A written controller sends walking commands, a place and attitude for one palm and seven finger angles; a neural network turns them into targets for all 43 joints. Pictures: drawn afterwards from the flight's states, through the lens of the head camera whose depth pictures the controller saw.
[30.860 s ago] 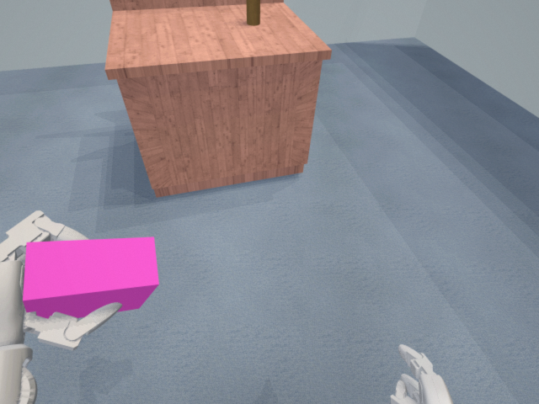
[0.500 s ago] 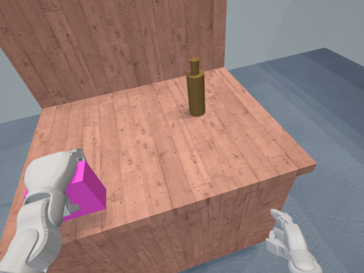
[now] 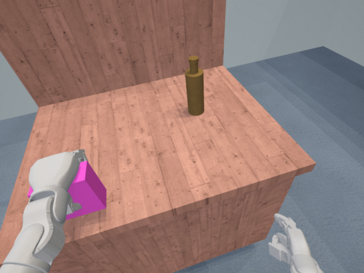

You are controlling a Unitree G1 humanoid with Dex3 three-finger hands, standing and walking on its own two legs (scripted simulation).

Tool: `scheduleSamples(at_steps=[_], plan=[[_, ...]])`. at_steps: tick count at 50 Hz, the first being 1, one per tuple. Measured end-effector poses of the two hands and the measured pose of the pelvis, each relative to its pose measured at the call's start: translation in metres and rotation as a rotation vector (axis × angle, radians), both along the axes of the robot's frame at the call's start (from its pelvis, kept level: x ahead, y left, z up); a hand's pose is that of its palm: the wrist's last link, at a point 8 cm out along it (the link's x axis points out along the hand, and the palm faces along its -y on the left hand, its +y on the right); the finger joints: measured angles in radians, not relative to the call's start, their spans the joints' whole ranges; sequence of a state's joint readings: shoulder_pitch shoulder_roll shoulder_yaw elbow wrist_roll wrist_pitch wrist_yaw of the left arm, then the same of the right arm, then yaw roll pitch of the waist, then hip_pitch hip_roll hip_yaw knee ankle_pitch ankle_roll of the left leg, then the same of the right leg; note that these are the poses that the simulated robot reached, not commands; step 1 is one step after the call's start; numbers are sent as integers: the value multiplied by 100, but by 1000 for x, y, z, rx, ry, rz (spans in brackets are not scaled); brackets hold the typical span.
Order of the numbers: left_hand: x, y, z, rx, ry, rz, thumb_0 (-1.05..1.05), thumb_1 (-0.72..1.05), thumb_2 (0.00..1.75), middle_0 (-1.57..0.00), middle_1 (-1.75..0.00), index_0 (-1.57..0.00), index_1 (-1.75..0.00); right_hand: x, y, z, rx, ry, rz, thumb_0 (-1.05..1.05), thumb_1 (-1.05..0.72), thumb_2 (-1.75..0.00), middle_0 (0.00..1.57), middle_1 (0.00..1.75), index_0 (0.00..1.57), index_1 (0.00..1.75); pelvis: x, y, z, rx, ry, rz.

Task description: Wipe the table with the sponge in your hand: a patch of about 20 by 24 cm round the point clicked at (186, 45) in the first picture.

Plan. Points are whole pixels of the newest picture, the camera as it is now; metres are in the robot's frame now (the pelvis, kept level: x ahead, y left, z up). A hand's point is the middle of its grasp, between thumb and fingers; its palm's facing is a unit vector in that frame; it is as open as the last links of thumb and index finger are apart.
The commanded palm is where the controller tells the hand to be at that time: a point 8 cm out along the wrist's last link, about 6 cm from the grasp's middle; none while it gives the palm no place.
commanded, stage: move the sponge above the wiping area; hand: left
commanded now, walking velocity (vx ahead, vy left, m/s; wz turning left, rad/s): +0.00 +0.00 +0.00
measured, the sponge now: (75, 196) +0.24 +0.30 +0.04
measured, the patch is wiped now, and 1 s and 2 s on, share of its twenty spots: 0.00 0.00 0.00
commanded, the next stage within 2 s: lower the sponge onto the table in 1.04 s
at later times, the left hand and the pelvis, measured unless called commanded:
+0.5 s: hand (78, 183) +0.26 +0.29 +0.07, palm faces -0.01 -0.08 -1.00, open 9.9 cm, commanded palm +0.24 +0.29 +0.13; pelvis +0.01 +0.01 +0.00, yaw +0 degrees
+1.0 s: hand (77, 184) +0.26 +0.29 +0.07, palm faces -0.02 -0.08 -1.00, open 9.9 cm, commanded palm +0.24 +0.29 +0.14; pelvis +0.01 +0.01 +0.00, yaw +0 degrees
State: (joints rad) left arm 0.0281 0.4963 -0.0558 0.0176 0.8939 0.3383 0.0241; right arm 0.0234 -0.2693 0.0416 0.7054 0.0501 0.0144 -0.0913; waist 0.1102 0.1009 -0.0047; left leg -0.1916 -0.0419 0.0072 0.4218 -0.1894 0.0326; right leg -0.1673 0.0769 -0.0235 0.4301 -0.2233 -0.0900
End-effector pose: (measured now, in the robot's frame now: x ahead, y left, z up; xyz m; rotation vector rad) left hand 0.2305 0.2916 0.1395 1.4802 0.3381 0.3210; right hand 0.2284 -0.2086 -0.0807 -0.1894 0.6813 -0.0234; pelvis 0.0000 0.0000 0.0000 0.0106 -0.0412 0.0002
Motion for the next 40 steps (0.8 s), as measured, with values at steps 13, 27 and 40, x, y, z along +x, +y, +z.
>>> scheduleSamples(at_steps=[13,27,40], plan=[[7,2,-12,-14,24,-3,-1,-48,104,-75,-135,-76,-135,-1,1,-2,-4,21,-11,1,-90,-89,20,30,20,30,4,5,0,-2,15,-1],[18,-5,-19,-14,16,-12,-1,-48,104,-75,-135,-76,-135,5,10,-2,7,27,-5,1,-90,-89,20,30,20,30,6,10,0,-4,26,6],[18,3,-15,-14,24,28,-1,-48,104,-75,-135,-76,-135,8,9,0,7,31,-4,1,-90,-89,20,30,20,30,9,10,1,-4,23,4]])
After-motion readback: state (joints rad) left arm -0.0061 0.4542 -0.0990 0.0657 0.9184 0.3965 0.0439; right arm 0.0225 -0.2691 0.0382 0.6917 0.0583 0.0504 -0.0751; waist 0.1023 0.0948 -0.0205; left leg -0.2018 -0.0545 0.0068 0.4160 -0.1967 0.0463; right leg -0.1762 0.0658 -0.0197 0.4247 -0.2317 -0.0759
